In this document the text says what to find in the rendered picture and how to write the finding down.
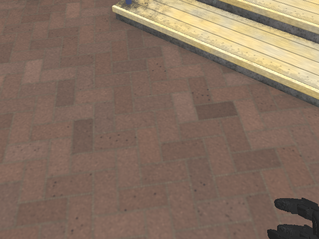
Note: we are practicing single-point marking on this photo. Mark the right robot hand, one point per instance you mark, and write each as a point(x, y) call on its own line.
point(304, 208)

